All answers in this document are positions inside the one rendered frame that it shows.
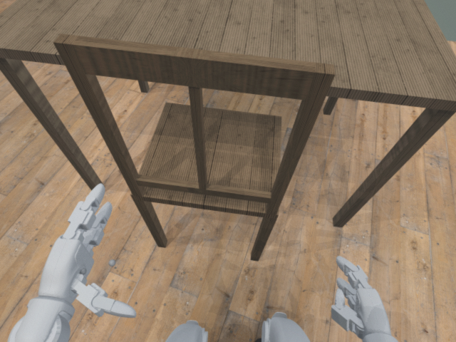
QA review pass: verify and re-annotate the left robot hand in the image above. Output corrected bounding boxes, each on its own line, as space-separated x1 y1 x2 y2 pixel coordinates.
38 183 136 318

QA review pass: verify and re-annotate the right robot hand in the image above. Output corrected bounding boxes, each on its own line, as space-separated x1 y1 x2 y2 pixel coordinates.
331 256 391 341

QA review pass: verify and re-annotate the table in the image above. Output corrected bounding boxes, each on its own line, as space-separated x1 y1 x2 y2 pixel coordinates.
0 0 456 227

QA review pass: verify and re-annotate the robot right shin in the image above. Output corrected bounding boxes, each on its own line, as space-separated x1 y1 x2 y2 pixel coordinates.
271 312 287 318

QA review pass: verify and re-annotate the chair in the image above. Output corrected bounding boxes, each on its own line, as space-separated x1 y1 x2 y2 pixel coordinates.
53 33 335 261

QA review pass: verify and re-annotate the left robot forearm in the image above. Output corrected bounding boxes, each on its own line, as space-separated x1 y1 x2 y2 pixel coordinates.
7 296 75 342

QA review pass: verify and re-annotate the robot left thigh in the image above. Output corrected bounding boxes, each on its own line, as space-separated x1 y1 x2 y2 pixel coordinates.
166 323 208 342

